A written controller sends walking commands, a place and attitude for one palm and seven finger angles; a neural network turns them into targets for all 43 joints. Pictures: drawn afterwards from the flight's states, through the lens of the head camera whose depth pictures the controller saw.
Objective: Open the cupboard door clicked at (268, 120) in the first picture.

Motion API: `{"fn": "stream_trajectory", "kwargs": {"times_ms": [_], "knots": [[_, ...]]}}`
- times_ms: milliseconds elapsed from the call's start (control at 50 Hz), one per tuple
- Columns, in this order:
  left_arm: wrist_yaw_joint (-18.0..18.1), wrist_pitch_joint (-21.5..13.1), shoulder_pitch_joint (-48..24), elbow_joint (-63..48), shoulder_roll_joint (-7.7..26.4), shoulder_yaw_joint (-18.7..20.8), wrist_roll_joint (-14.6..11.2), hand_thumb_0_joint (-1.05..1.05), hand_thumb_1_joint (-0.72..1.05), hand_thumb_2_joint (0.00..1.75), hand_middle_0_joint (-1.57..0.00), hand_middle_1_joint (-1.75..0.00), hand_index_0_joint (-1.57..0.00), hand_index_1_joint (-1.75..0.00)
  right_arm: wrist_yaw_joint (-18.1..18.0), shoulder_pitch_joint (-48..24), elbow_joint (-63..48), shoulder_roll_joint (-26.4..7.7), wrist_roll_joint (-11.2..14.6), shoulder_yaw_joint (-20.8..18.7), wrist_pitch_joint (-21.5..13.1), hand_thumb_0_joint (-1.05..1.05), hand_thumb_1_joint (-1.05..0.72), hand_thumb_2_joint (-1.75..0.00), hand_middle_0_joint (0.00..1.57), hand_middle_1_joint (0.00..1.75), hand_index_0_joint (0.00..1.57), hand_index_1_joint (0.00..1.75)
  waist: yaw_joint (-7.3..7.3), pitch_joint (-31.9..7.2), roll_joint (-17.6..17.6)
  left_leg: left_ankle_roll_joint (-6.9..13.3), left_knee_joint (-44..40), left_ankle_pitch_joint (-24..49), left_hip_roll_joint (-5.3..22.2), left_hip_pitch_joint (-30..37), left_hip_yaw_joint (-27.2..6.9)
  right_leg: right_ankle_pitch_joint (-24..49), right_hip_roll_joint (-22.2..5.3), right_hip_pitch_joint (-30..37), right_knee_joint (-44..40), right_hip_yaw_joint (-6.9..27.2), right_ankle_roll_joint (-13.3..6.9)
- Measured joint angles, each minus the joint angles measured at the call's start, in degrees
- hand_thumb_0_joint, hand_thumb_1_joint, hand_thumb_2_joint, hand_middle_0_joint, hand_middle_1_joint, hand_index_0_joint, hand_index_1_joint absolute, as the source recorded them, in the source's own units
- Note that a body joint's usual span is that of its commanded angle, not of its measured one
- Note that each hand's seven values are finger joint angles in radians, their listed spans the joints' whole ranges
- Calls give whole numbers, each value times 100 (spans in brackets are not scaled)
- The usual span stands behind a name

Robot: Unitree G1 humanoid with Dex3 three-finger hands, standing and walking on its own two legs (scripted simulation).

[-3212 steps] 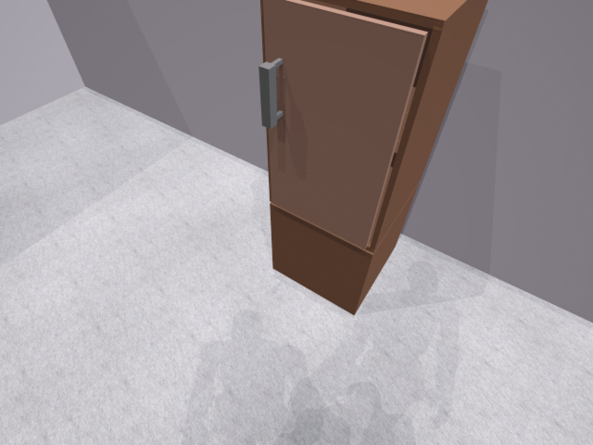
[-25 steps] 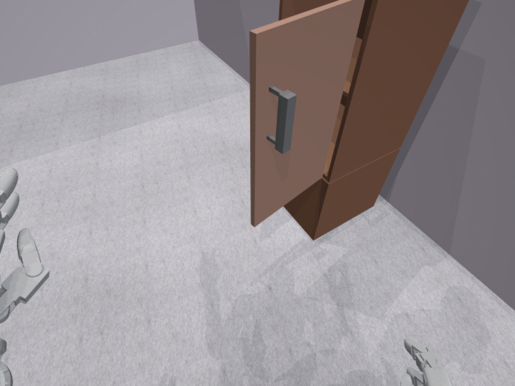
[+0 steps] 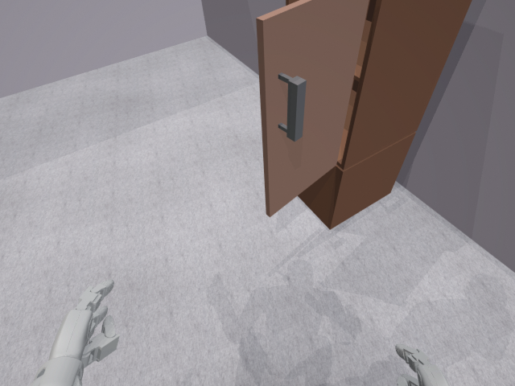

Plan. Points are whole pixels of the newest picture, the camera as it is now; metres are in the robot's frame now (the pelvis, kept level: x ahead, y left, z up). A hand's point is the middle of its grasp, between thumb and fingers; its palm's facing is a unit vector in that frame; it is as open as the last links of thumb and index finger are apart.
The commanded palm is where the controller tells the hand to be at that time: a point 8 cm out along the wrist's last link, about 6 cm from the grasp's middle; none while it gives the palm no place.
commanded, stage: let the arm hang, fingers relaxed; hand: left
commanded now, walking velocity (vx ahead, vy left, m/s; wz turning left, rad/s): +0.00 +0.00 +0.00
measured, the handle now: (288, 107) +0.66 -0.03 +0.07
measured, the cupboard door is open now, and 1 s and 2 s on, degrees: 100 100 100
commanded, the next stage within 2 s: look to check the result in 0.96 s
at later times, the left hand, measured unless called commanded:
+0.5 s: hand out of the picture -0.05 +0.19 -0.16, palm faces +0.04 -0.97 -0.24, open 7.3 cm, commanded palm none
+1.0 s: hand out of the picture -0.02 +0.16 -0.16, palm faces +0.05 -0.98 -0.18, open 7.3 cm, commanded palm none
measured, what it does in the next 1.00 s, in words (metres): stands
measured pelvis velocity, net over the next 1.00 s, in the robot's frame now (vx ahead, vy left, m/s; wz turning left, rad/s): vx -0.01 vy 0.00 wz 0.00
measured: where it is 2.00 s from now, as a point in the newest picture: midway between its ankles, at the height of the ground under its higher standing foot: outside the picture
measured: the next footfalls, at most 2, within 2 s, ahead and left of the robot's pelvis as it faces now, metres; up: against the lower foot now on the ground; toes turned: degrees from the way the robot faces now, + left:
none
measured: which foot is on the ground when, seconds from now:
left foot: down 0.00-1.00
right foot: down 0.00-1.00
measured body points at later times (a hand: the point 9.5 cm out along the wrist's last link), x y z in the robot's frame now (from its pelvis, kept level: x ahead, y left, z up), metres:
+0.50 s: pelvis -0.02 +0.00 +0.01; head -0.01 -0.02 +0.46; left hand -0.05 +0.24 -0.14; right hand -0.03 -0.21 -0.16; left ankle +0.03 +0.11 -0.73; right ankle +0.01 -0.13 -0.73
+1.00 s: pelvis -0.01 +0.00 +0.01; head +0.00 -0.01 +0.46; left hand -0.02 +0.21 -0.15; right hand -0.03 -0.21 -0.15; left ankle +0.03 +0.11 -0.73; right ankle +0.01 -0.13 -0.73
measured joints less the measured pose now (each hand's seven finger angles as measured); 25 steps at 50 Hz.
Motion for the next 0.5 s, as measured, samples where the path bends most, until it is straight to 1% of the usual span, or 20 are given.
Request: {"fn": "stream_trajectory", "kwargs": {"times_ms": [40,80,120,140,160,200,260,380,500], "knots": [[-83,215,-109,1064,-252,-329,38,1,90,90,-19,-30,-20,-30,-13,-1,149,1,-32,-6,117,1,-90,-90,21,30,20,30,-94,89,-33,-12,1,27,-8,3,17,5,-9,-20,39,19,-11],[-110,316,-103,1866,-496,-575,36,1,91,90,-19,-30,-20,-30,-34,105,293,88,-48,12,217,1,-91,-90,21,30,20,30,-162,177,-202,-27,-46,72,-24,53,17,7,-23,4,55,20,-43],[-111,370,-60,2506,-723,-744,9,1,91,90,-19,-30,-20,-30,-50,271,481,208,-64,48,299,1,-91,-90,20,30,20,30,-185,252,-406,-46,-95,111,-27,116,-11,16,-24,67,33,-10,-65],[-62,368,-43,2767,-819,-732,-32,1,92,90,-20,-30,-20,-30,-60,364,595,273,-69,65,331,1,-91,-90,20,30,20,30,-176,281,-491,-55,-120,130,-15,142,-38,35,-9,112,-10,-38,-71],[30,338,-53,2961,-831,-625,-66,0,95,90,-20,-30,-21,-30,-72,468,715,343,-72,80,358,1,-91,-90,20,30,20,30,-142,302,-553,-68,-145,152,7,158,-81,70,16,164,-82,-83,-77],[38,293,-59,3306,-743,-610,-63,-1,99,90,-20,-30,-21,-30,-85,649,961,455,-71,112,419,1,-91,-90,20,29,20,30,-66,327,-605,-94,-216,205,52,205,-156,170,72,288,-270,-162,-95],[7,242,17,3750,-688,-622,-69,-1,99,90,-20,-30,-21,-30,-118,843,1255,563,-70,100,486,1,-91,-90,20,29,20,30,-4,295,-531,-109,-322,274,93,270,-215,309,130,440,-531,-227,-118],[7,201,224,4387,-735,-629,-75,0,94,90,-20,-30,-20,-30,-159,1010,1543,693,-49,43,497,1,-91,-90,20,29,20,30,16,206,-248,-74,-544,391,70,419,-154,452,119,568,-760,-174,-94],[42,167,281,4694,-818,-604,-76,1,92,90,-20,-30,-20,-30,-165,1042,1709,865,-47,43,432,0,-91,-90,20,30,20,30,-3,163,-146,-43,-640,444,39,474,-57,472,86,538,-745,-79,-69]]}}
